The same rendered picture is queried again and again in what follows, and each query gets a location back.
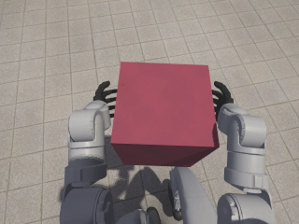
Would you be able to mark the left robot upper arm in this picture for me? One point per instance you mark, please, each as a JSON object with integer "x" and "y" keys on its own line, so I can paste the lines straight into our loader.
{"x": 88, "y": 206}

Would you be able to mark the carton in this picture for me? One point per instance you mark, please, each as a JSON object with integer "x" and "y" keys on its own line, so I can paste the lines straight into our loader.
{"x": 164, "y": 114}

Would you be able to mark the right robot forearm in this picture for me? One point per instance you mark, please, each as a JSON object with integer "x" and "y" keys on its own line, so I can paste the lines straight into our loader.
{"x": 246, "y": 145}

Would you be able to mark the robot right hand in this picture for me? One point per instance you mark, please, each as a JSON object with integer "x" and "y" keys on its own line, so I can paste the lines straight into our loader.
{"x": 224, "y": 97}

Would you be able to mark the right robot upper arm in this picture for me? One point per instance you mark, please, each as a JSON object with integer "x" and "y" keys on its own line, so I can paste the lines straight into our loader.
{"x": 238, "y": 208}

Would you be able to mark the robot left hand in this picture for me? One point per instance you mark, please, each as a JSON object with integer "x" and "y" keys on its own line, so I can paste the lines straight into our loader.
{"x": 100, "y": 95}

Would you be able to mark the robot left foot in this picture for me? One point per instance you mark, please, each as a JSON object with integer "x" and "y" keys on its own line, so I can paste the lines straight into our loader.
{"x": 154, "y": 214}

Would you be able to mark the left robot forearm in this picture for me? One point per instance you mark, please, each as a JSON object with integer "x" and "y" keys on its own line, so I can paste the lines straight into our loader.
{"x": 86, "y": 153}

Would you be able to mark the right robot thigh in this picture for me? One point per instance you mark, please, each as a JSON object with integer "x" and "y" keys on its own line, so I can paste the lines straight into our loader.
{"x": 195, "y": 205}

